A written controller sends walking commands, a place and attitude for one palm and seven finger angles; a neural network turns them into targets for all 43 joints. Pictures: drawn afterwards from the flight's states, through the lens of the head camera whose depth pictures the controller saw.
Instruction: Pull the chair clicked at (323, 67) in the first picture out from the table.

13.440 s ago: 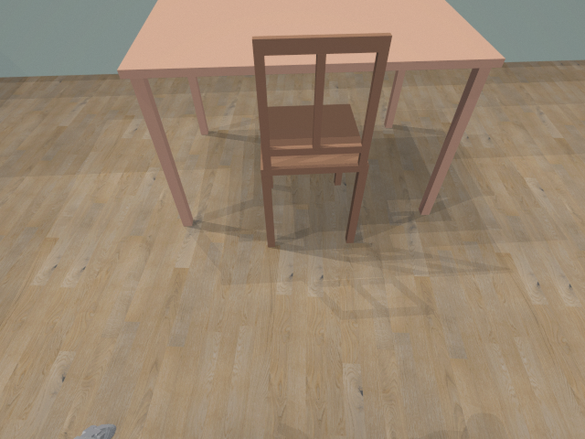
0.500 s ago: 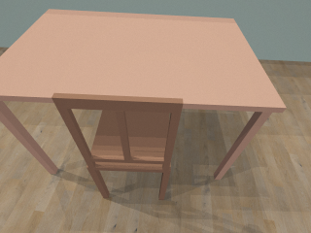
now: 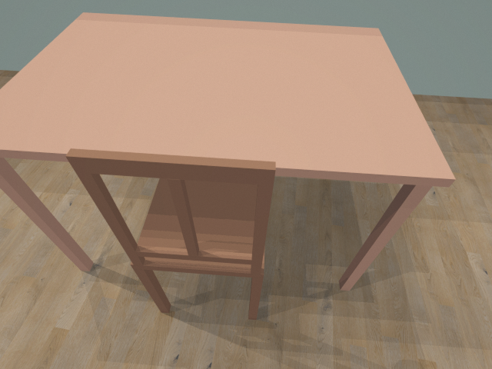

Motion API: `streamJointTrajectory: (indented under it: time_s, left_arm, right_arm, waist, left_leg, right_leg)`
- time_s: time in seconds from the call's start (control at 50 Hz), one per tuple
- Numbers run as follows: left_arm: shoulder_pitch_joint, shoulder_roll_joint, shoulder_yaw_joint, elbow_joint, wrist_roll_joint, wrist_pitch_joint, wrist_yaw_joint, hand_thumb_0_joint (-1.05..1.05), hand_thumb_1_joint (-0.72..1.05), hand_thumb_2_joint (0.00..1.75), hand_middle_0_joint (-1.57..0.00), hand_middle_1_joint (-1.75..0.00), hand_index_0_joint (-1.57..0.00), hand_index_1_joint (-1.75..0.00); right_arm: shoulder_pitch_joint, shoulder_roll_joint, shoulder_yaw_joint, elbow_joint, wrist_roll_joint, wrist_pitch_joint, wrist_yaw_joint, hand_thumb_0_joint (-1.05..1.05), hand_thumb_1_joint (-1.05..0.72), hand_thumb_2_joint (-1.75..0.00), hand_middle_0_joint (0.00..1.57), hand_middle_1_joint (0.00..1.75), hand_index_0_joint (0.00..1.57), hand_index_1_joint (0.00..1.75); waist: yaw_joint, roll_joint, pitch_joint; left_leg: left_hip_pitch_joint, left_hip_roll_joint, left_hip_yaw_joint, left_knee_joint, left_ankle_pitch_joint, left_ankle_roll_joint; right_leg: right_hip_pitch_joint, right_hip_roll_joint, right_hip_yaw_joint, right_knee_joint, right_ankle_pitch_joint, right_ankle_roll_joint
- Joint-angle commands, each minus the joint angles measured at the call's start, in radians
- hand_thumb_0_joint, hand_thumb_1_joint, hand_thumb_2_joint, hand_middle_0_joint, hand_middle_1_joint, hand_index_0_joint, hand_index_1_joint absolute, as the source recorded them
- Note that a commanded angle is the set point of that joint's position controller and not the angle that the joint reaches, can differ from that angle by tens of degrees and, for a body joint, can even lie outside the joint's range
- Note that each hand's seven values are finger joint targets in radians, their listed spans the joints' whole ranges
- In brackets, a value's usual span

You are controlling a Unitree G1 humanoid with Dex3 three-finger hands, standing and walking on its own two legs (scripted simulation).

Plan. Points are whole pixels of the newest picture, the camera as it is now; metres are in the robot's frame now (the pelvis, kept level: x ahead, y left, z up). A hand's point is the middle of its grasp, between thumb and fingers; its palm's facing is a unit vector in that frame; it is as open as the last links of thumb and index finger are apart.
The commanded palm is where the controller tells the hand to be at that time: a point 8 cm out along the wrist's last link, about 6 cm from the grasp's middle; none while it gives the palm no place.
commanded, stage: come to a stop and stand still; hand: left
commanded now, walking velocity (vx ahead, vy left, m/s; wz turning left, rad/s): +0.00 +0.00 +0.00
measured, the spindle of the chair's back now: (186, 220) +0.42 +0.17 -0.09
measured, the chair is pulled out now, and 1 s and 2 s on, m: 0.00 0.00 0.00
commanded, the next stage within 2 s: look again from close up in 1.16 s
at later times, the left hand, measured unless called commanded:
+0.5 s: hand out of the picture +0.02 +0.25 -0.17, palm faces +0.02 -0.97 -0.23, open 7.4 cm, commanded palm none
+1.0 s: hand out of the picture +0.02 +0.22 -0.18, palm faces +0.04 -0.98 -0.19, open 7.4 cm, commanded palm none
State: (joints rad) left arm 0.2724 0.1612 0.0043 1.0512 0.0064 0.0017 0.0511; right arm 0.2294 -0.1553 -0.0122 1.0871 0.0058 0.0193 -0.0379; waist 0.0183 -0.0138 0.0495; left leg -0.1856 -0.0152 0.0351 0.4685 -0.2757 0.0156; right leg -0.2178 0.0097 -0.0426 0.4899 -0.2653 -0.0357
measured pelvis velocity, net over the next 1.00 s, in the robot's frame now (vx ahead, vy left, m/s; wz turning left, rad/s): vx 0.02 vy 0.05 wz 0.01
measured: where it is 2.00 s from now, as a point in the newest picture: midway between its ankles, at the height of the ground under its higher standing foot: outside the picture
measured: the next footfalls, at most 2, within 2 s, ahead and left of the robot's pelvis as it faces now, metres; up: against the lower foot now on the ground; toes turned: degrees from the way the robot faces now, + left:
none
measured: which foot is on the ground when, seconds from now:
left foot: down 0.00-1.00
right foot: down 0.00-1.00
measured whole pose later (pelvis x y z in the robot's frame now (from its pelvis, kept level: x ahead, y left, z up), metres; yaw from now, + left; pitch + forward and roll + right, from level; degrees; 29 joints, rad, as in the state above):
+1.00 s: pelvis +0.02 +0.05 +0.00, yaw +0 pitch -1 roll +0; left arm 0.27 0.15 -0.01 1.09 0.01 0.00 0.05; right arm 0.26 -0.17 0.02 1.11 0.00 -0.03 -0.03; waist 0.01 -0.01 0.04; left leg -0.12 -0.08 0.06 0.42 -0.28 0.09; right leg -0.15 -0.06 -0.02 0.45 -0.27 0.05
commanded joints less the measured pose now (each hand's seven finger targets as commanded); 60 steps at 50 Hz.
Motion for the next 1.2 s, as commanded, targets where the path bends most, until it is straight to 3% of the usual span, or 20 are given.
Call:
streamJointTrajectory:
  time_s: [0.0,0.02,0.04,0.08,0.1,0.12,0.14,0.16,0.2,0.26,0.48,0.66,0.76,0.92,1.18]
  left_arm:
    - [0.108,0.207,0.036,-0.074,0.017,-0.047,0.024,0.0,0.9,0.9,-0.2,-0.3,-0.2,-0.3]
    - [0.07,0.181,0.034,-0.092,0.02,-0.046,0.019,0.0,0.9,0.9,-0.2,-0.3,-0.2,-0.3]
    - [0.022,0.188,0.037,-0.12,0.02,-0.041,0.013,0.0,0.9,0.9,-0.2,-0.3,-0.2,-0.3]
    - [-0.016,0.165,0.031,-0.132,0.013,-0.036,0.008,0.0,0.9,0.9,-0.2,-0.3,-0.2,-0.3]
    - [-0.025,0.149,0.026,-0.136,0.012,-0.024,0.004,0.0,0.9,0.9,-0.2,-0.3,-0.2,-0.3]
    - [-0.013,0.138,0.023,-0.138,0.014,-0.012,0.001,0.0,0.9,0.9,-0.2,-0.3,-0.2,-0.3]
    - [0.011,0.127,0.02,-0.133,0.015,-0.004,-0.001,0.0,0.9,0.9,-0.2,-0.3,-0.2,-0.3]
    - [0.031,0.114,0.017,-0.124,0.018,-0.002,-0.002,0.0,0.9,0.9,-0.2,-0.3,-0.2,-0.3]
    - [0.047,0.101,0.012,-0.115,0.017,-0.002,-0.009,0.0,0.9,0.9,-0.2,-0.3,-0.2,-0.3]
    - [0.037,0.112,0.015,-0.119,0.016,-0.002,-0.014,0.0,0.9,0.9,-0.2,-0.3,-0.2,-0.3]
    - [0.049,0.113,0.006,-0.069,0.01,-0.008,-0.011,0.0,0.9,0.9,-0.2,-0.3,-0.2,-0.3]
    - [0.062,0.1,0.004,-0.022,0.006,-0.007,-0.004,0.0,0.9,0.9,-0.2,-0.3,-0.2,-0.3]
    - [0.067,0.095,0.003,-0.003,0.007,-0.009,-0.002,0.0,0.9,0.9,-0.2,-0.3,-0.2,-0.3]
    - [0.076,0.09,0.001,0.011,0.005,-0.015,-0.001,0.0,0.9,0.9,-0.2,-0.3,-0.2,-0.3]
    - [0.086,0.088,-0.001,0.019,0.006,-0.017,-0.004,0.0,0.9,0.9,-0.2,-0.3,-0.2,-0.3]
  right_arm:
    - [0.042,-0.055,-0.019,-0.144,-0.008,-0.018,0.019,0.0,-0.9,-0.9,0.2,0.3,0.2,0.3]
    - [0.042,-0.069,-0.021,-0.155,-0.008,-0.015,0.021,0.0,-0.9,-0.9,0.2,0.3,0.2,0.3]
    - [0.065,-0.064,-0.022,-0.163,-0.012,-0.012,0.026,0.0,-0.9,-0.9,0.2,0.3,0.2,0.3]
    - [0.098,-0.076,-0.017,-0.155,-0.017,-0.021,0.027,0.0,-0.9,-0.9,0.2,0.3,0.2,0.3]
    - [0.095,-0.094,-0.019,-0.16,-0.021,-0.026,0.029,0.0,-0.9,-0.9,0.2,0.3,0.2,0.3]
    - [0.079,-0.113,-0.017,-0.17,-0.025,-0.032,0.029,0.0,-0.9,-0.9,0.2,0.3,0.2,0.3]
    - [0.064,-0.13,-0.015,-0.179,-0.028,-0.035,0.028,0.0,-0.9,-0.9,0.2,0.3,0.2,0.3]
    - [0.052,-0.144,-0.015,-0.188,-0.026,-0.036,0.025,0.0,-0.9,-0.9,0.2,0.3,0.2,0.3]
    - [0.034,-0.158,-0.015,-0.194,-0.024,-0.039,0.023,0.0,-0.9,-0.9,0.2,0.3,0.2,0.3]
    - [0.038,-0.16,-0.014,-0.187,-0.025,-0.043,0.023,0.0,-0.9,-0.9,0.2,0.3,0.2,0.3]
    - [0.068,-0.155,-0.001,-0.113,-0.018,-0.055,0.015,0.0,-0.9,-0.9,0.2,0.3,0.2,0.3]
    - [0.088,-0.137,0.004,-0.053,-0.013,-0.061,0.004,0.0,-0.9,-0.9,0.2,0.3,0.2,0.3]
    - [0.085,-0.125,0.007,-0.032,-0.012,-0.06,0.003,0.0,-0.9,-0.9,0.2,0.3,0.2,0.3]
    - [0.092,-0.112,0.009,-0.006,-0.011,-0.063,0.002,0.0,-0.9,-0.9,0.2,0.3,0.2,0.3]
    - [0.089,-0.101,0.013,0.013,-0.01,-0.062,0.004,0.0,-0.9,-0.9,0.2,0.3,0.2,0.3]
  waist:
    - [-0.018,-0.094,-0.123]
    - [-0.022,-0.074,-0.131]
    - [-0.041,-0.028,-0.134]
    - [-0.064,-0.031,-0.055]
    - [-0.053,0.052,0.004]
    - [-0.039,0.131,0.038]
    - [-0.019,0.178,0.042]
    - [-0.006,0.115,0.047]
    - [0.001,0.043,0.043]
    - [-0.001,0.051,0.023]
    - [-0.01,0.017,-0.026]
    - [-0.011,0.04,-0.031]
    - [-0.01,0.004,-0.003]
    - [-0.011,0.011,-0.025]
    - [-0.007,0.008,0.013]
  left_leg:
    - [-0.137,0.033,-0.049,0.188,-0.115,-0.014]
    - [-0.128,0.052,-0.048,0.193,-0.144,-0.012]
    - [-0.088,0.036,-0.019,0.144,-0.096,-0.017]
    - [-0.013,0.05,-0.042,0.025,0.001,-0.006]
    - [-0.043,0.087,-0.085,-0.02,0.022,0.009]
    - [-0.109,0.122,-0.163,-0.081,0.025,0.034]
    - [-0.155,0.157,-0.219,-0.141,0.012,0.058]
    - [-0.188,0.171,-0.254,-0.169,-0.01,0.073]
    - [-0.188,0.152,-0.241,-0.188,-0.084,0.068]
    - [-0.149,0.139,-0.228,-0.205,-0.08,0.058]
    - [-0.013,0.12,-0.169,-0.154,0.191,0.043]
    - [0.05,0.117,-0.143,-0.115,0.405,0.035]
    - [0.031,0.107,-0.134,-0.114,0.363,0.038]
    - [0.057,0.103,-0.125,-0.116,0.374,0.036]
    - [0.039,0.099,-0.122,-0.136,0.296,0.035]
  right_leg:
    - [0.127,-0.295,0.288,-0.084,0.601,-0.044]
    - [0.087,-0.293,0.263,-0.104,0.412,-0.097]
    - [0.059,-0.272,0.229,-0.099,0.308,-0.119]
    - [-0.077,-0.206,0.175,-0.079,0.105,-0.072]
    - [-0.125,-0.158,0.132,-0.065,-0.038,-0.044]
    - [-0.104,-0.098,0.09,-0.027,-0.093,-0.018]
    - [-0.059,-0.061,0.04,0.012,-0.098,0.0]
    - [-0.023,-0.047,0.023,0.029,-0.082,0.007]
    - [-0.006,-0.059,0.035,0.01,-0.049,0.005]
    - [-0.017,-0.069,0.045,0.0,-0.035,0.007]
    - [0.009,-0.099,0.062,-0.046,0.068,0.017]
    - [0.037,-0.105,0.056,-0.043,0.135,0.023]
    - [0.05,-0.115,0.062,-0.061,0.162,0.022]
    - [0.068,-0.122,0.069,-0.071,0.202,0.018]
    - [0.06,-0.126,0.073,-0.106,0.179,0.018]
